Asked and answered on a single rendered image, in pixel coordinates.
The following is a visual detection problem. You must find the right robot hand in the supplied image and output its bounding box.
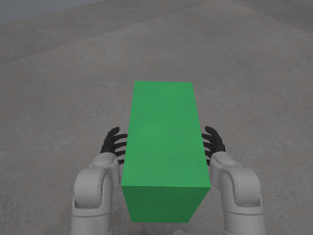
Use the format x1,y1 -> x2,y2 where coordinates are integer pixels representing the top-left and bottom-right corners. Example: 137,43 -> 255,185
201,126 -> 226,165

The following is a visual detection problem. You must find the carton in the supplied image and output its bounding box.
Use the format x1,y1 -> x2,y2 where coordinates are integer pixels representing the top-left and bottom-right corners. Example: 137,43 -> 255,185
121,80 -> 211,223

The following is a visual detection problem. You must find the left robot forearm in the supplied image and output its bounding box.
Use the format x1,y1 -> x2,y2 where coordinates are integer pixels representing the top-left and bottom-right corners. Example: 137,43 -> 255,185
69,152 -> 121,235

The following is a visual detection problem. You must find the right robot forearm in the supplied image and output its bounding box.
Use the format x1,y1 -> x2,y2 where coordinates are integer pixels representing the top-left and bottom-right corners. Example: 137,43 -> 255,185
209,151 -> 270,235

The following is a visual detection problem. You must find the left robot hand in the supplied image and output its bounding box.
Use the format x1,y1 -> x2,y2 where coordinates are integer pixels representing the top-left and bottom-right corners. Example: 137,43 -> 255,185
100,127 -> 128,165

